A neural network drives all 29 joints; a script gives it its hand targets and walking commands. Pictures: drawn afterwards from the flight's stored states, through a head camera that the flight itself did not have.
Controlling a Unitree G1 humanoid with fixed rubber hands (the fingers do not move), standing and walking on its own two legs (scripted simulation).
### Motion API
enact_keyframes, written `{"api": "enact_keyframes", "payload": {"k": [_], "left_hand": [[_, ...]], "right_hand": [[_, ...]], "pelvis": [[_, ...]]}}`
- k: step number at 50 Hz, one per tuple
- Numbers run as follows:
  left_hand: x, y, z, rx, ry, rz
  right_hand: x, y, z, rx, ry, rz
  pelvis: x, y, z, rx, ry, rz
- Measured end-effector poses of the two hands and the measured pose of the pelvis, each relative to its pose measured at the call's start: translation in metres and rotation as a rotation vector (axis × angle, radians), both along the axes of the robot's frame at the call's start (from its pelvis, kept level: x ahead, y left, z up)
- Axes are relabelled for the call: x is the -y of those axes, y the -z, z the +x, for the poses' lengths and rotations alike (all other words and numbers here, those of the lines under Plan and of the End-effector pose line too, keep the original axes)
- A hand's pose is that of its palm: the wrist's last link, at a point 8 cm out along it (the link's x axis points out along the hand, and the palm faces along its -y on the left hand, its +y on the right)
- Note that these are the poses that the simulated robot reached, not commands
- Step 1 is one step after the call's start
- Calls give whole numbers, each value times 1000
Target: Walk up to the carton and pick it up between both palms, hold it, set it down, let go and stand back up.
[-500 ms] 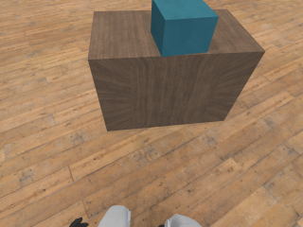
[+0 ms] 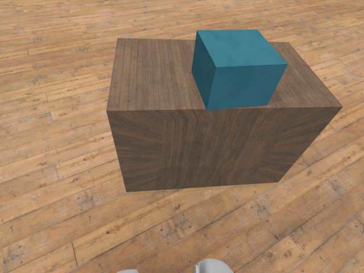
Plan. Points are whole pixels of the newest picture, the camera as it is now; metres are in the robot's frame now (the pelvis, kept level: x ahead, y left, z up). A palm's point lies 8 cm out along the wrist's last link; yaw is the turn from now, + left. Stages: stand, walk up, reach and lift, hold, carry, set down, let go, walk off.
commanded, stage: walk up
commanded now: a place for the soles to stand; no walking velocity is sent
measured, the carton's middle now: (232, 68) +0.83 -0.17 -0.01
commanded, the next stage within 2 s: none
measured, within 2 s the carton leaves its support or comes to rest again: neither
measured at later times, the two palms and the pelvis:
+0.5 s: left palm (122, 226) +0.24 +0.15 -0.12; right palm (302, 239) +0.24 -0.32 -0.12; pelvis +0.19 -0.07 +0.00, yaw -3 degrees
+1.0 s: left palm (138, 162) +0.44 +0.14 -0.13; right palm (289, 210) +0.33 -0.32 -0.14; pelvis +0.33 -0.09 -0.01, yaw -5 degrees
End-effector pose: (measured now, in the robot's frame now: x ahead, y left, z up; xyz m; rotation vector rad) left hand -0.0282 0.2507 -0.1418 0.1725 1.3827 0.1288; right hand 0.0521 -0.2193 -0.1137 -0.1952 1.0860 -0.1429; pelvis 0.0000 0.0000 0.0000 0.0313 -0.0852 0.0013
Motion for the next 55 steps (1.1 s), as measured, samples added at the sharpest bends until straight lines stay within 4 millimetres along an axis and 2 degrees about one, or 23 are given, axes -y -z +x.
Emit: {"api": "enact_keyframes", "payload": {"k": [4, 7, 11, 13, 15, 17, 22, 27, 30, 32, 34, 37, 43, 48, 51, 55], "left_hand": [[6, -17, 89, 123, 78, 18], [20, -27, 154, 210, 140, 23], [49, -29, 230, 313, 209, 38], [64, -24, 257, 351, 210, 51], [77, -21, 272, 366, 183, 50], [88, -22, 278, 357, 147, 41], [102, -27, 275, 303, 93, 15], [98, -20, 263, 214, 29, -8], [89, -8, 262, 146, 0, -25], [81, 5, 267, 101, -4, -36], [74, 16, 277, 57, 15, -41], [69, 17, 304, 28, 50, -32], [72, -3, 385, 106, 114, 5], [95, -13, 451, 214, 144, 28], [114, -16, 480, 262, 165, 31], [136, -24, 509, 308, 178, 12]], "right_hand": [[17, 0, -20, -103, 67, 3], [35, 5, -27, -171, 110, 7], [66, 26, -17, -233, 149, 20], [82, 41, -4, -258, 144, 24], [93, 48, 18, -263, 134, 29], [101, 47, 47, -234, 114, 26], [106, 23, 136, -86, 39, 16], [95, -2, 216, 27, -30, 14], [85, -9, 253, 73, -46, 7], [79, -7, 271, 100, -38, -10], [74, -3, 281, 103, -7, -20], [70, -1, 281, 59, 55, -23], [74, -1, 262, -84, 121, -7], [90, 17, 264, -172, 128, 36], [105, 32, 279, -184, 139, 55], [119, 35, 309, -146, 130, 48]], "pelvis": [[9, -8, 32, -9, 36, 4], [21, -8, 58, -14, 67, 9], [45, 6, 96, -22, 100, 17], [56, 17, 113, -20, 112, -11], [63, 22, 125, -17, 109, -25], [66, 19, 137, -14, 103, -34], [70, 3, 168, -15, 74, -42], [69, -6, 204, -19, 52, -52], [65, -3, 228, -14, 44, -55], [59, 5, 247, -11, 40, -58], [56, 11, 261, -5, 46, -32], [57, 10, 279, -4, 60, -15], [67, -4, 309, -18, 78, -13], [82, 2, 330, -27, 85, -9], [90, 8, 336, -25, 87, -32], [96, 6, 342, -28, 83, -18]]}}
